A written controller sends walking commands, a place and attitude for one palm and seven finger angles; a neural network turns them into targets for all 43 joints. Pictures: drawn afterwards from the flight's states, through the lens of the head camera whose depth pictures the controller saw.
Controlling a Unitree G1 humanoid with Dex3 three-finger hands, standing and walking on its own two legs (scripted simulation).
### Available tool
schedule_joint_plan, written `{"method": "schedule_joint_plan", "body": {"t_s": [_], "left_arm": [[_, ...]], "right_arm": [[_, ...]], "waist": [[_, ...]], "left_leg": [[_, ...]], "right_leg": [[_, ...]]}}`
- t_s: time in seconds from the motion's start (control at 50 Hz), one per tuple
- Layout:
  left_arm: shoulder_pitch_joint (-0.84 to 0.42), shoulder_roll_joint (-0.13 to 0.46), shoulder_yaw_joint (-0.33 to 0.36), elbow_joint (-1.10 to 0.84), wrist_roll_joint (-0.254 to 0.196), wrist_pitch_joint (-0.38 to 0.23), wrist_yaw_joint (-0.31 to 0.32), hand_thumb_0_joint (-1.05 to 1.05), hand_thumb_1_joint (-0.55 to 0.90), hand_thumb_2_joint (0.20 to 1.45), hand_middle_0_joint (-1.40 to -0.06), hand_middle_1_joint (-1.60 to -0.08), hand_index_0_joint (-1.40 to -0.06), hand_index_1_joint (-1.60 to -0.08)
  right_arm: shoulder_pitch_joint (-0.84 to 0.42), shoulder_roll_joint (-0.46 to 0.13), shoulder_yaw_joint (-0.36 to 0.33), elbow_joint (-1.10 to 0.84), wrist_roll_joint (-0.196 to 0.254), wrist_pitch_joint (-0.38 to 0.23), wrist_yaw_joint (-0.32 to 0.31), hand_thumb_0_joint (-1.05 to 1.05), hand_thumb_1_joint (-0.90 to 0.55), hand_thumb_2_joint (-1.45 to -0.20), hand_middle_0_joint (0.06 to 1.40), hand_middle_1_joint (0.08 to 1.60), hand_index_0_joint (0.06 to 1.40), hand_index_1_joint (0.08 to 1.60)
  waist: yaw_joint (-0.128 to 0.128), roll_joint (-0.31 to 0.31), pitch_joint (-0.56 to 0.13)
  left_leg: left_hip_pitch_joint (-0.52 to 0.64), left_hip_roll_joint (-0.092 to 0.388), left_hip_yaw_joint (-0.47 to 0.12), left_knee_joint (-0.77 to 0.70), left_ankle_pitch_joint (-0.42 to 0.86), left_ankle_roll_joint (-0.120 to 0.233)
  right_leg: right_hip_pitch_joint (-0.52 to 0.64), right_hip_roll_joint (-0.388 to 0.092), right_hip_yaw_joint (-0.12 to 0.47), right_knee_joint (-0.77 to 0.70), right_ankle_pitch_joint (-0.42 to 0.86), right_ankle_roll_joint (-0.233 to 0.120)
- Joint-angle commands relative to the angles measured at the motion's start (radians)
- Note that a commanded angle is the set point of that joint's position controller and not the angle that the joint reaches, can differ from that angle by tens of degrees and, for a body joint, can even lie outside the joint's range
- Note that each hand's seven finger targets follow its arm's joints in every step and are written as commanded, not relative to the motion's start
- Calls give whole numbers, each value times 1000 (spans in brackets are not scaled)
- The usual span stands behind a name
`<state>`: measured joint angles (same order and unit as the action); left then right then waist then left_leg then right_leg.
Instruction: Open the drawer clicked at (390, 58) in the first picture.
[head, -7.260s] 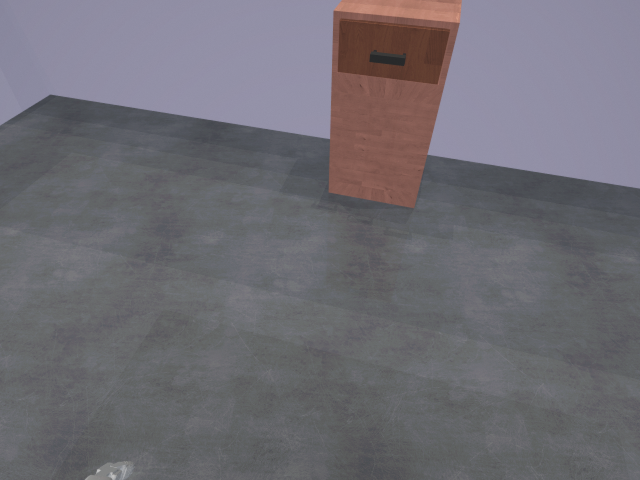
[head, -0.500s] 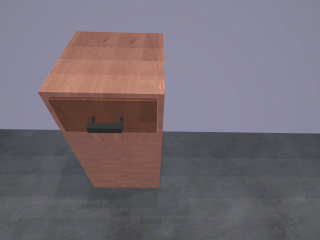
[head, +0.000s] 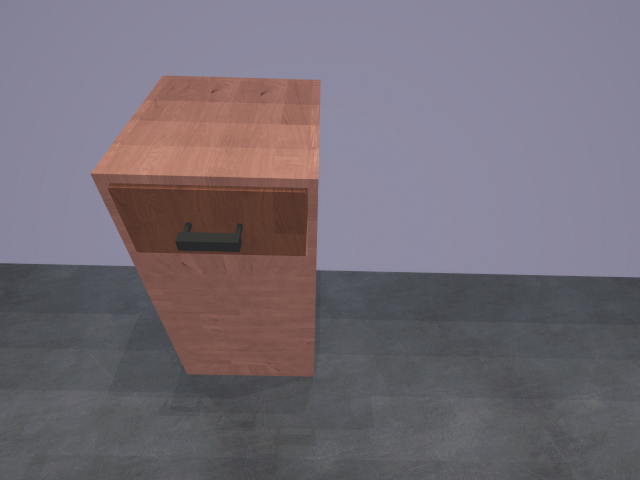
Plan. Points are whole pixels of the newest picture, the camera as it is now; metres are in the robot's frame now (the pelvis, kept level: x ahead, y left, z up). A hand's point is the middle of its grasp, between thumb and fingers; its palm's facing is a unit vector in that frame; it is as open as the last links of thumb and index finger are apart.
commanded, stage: shuffle to correct the standing spot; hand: left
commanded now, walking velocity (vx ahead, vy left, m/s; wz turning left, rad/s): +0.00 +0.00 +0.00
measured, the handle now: (211, 234) +0.57 +0.25 -0.07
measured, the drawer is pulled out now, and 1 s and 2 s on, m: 0.01 0.01 0.01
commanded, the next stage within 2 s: come to a stop and stand still in 0.56 s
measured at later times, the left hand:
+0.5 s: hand out of the picture +0.01 +0.17 -0.17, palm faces +0.05 -0.98 -0.17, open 7.4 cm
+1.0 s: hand out of the picture +0.06 +0.18 -0.19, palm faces +0.07 -0.98 -0.16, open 7.4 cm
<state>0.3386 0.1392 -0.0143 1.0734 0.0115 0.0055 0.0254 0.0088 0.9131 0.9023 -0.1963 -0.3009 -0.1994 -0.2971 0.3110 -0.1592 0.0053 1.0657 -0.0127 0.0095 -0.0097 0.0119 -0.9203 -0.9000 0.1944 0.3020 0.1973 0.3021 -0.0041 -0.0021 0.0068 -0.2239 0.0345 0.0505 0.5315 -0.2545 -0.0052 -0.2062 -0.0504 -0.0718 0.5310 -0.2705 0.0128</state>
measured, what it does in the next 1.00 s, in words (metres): steps on the spot: left foot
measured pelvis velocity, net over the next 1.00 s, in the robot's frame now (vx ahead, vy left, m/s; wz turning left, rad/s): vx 0.09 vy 0.03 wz -0.02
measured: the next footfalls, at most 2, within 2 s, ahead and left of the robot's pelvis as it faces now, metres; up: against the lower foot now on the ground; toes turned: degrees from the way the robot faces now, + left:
left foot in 0.86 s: +0.22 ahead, +0.15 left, +0.00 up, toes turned +6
right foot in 1.12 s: +0.10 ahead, -0.07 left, +0.00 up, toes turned -3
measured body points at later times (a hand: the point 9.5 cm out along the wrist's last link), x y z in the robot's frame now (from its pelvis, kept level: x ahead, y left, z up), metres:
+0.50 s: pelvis +0.02 +0.01 +0.00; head +0.02 +0.00 +0.45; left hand +0.00 +0.22 -0.15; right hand -0.04 -0.20 -0.16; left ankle +0.02 +0.12 -0.73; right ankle +0.00 -0.08 -0.72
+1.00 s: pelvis +0.09 +0.03 -0.01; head +0.12 +0.04 +0.44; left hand +0.05 +0.23 -0.18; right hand +0.18 -0.19 -0.16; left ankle +0.18 +0.14 -0.73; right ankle +0.03 -0.07 -0.71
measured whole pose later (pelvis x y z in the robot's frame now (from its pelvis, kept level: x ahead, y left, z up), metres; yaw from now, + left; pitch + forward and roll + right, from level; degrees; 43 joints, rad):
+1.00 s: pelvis +0.09 +0.03 -0.01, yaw -1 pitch -1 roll +2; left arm 0.34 0.12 0.02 1.08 0.01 0.03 0.04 0.01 0.91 0.90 -0.20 -0.30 -0.20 -0.30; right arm 0.15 -0.14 0.00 0.99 -0.01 -0.01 -0.03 0.01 -0.92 -0.90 0.19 0.30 0.20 0.30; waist 0.04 -0.06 0.09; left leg -0.37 0.03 0.14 0.56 -0.16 0.02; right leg -0.28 -0.03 -0.04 0.89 -0.56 -0.01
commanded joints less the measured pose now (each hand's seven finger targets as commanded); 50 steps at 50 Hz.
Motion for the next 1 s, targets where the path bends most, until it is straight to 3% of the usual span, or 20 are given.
{"method": "schedule_joint_plan", "body": {"t_s": [0.0,0.16,0.24,0.28,0.32,0.34,0.38,0.46,0.48,0.5,0.52,0.54,0.6,0.66,0.74,0.8,0.84,0.86,0.92,0.98], "left_arm": [[59,106,28,-37,5,-17,7,0,900,900,-200,-300,-200,-300],[91,121,49,-34,13,-12,2,0,900,900,-200,-300,-200,-300],[78,120,66,-36,12,-12,-3,0,900,900,-200,-300,-200,-300],[67,90,65,-45,12,-12,-8,0,900,900,-200,-300,-200,-300],[57,29,55,-64,18,-13,-14,0,900,900,-200,-300,-200,-300],[43,10,51,-68,24,-15,-16,0,900,900,-200,-300,-200,-300],[48,-5,49,-75,19,-23,-24,0,900,900,-200,-300,-200,-300],[155,-18,50,-34,12,-49,-25,0,900,900,-200,-300,-200,-300],[207,19,60,-14,14,-58,-17,0,900,900,-200,-300,-200,-300],[272,100,77,6,18,-67,-4,0,900,900,-200,-300,-200,-300],[304,162,90,6,11,-67,3,0,900,900,-200,-300,-200,-300],[274,152,89,-4,9,-65,2,0,900,900,-200,-300,-200,-300],[169,70,66,-10,13,-86,9,0,900,900,-200,-300,-200,-300],[151,69,66,-9,19,-88,10,0,900,900,-200,-300,-200,-300],[137,80,64,-4,22,-62,15,0,900,900,-200,-300,-200,-300],[139,88,60,-2,13,-42,21,0,900,900,-200,-300,-200,-300],[211,30,45,-7,-3,-24,30,0,900,900,-200,-300,-200,-300],[229,24,42,-10,4,-14,32,0,900,900,-200,-300,-200,-300],[180,30,47,-9,9,15,28,0,900,900,-200,-300,-200,-300],[151,37,54,-34,6,27,12,0,900,900,-200,-300,-200,-300]], "right_arm": [[59,-79,-17,-31,-3,-9,-6,0,-900,-900,200,300,200,300],[106,-69,-25,-23,-13,2,-1,0,-900,-900,200,300,200,300],[157,-50,-27,-17,-16,-3,0,0,-900,-900,200,300,200,300],[187,-69,-32,-8,-18,-13,-4,0,-900,-900,200,300,200,300],[217,-124,-46,-2,-19,-21,-11,0,-900,-900,200,300,200,300],[206,-132,-49,-6,-17,-26,-13,0,-900,-900,200,300,200,300],[146,-124,-45,-21,-14,-35,-10,0,-900,-900,200,300,200,300],[99,-92,-34,-19,-10,-44,-13,0,-900,-900,200,300,200,300],[97,-65,-31,-23,-4,-48,-10,0,-900,-900,200,300,200,300],[77,-19,-25,-49,5,-55,-6,0,-900,-900,200,300,200,300],[47,-40,-34,-83,-6,-53,-1,0,-900,-900,200,300,200,300],[44,-53,-44,-85,-16,-50,5,0,-900,-900,200,300,200,300],[23,-36,-44,-57,-17,-43,19,0,-900,-900,200,300,200,300],[3,7,-36,-67,-6,-36,28,0,-900,-900,200,300,200,300],[-15,30,-15,-59,3,-37,13,0,-900,-900,200,300,200,300],[77,-49,-26,-35,-2,-39,-6,0,-900,-900,200,300,200,300],[123,-153,-45,-47,1,-43,-22,0,-900,-900,200,300,200,300],[108,-161,-49,-54,7,-31,-27,0,-900,-900,200,300,200,300],[-40,-131,-39,-79,3,-19,-44,0,-900,-900,200,300,200,300],[-108,-152,-60,-107,-5,0,-35,0,-900,-900,200,300,200,300]], "waist": [[1,-18,130],[10,-52,126],[-14,-61,129],[-19,61,134],[-25,250,152],[-26,265,161],[4,179,138],[68,55,85],[87,-58,70],[108,-291,82],[107,-288,88],[80,-132,84],[29,-156,178],[10,-140,143],[16,-160,79],[-22,-80,-12],[-6,182,-121],[-3,185,-114],[25,287,-4],[34,178,-50]], "left_leg": [[-88,32,-59,-143,-134,31],[-145,-4,-32,-65,-267,37],[-108,-23,-15,-30,-219,47],[-104,25,-107,-150,-324,68],[-116,163,-331,-351,-543,133],[-112,215,-414,-399,-553,176],[-155,223,-387,-394,-461,206],[-206,125,-196,-211,-249,151],[-291,65,-124,-80,-211,117],[-472,-42,2,149,-214,65],[-522,-41,7,335,-283,52],[-506,-15,-36,442,-242,49],[-503,31,-36,520,-93,37],[-397,13,21,367,-45,26],[-155,-34,63,113,63,16],[92,16,32,-65,394,15],[232,299,-203,-62,1018,161],[170,330,-169,-130,984,208],[-30,325,-182,-185,740,230],[-48,292,-155,-185,518,218]], "right_leg": [[-108,-55,106,-198,-196,-41],[-141,-86,157,-243,-463,-66],[-185,-99,148,-217,-442,-84],[-204,-35,73,-94,-393,-73],[-242,65,-59,170,-253,-54],[-277,63,-49,300,-215,-63],[-234,22,-3,371,-210,-74],[58,38,-30,-24,-70,-50],[181,-23,72,-127,-92,-64],[298,-231,371,-258,-123,-134],[254,-400,550,-367,-82,-205],[211,-393,517,-372,-107,-251],[114,-292,325,-339,163,-223],[100,-215,117,-291,480,-189],[57,-152,32,-184,649,-137],[14,-101,29,10,493,-80],[-97,6,-11,192,-140,-16],[-64,18,16,325,-358,-24],[-104,-11,69,443,-326,-20],[-97,-7,45,358,-263,-20]]}}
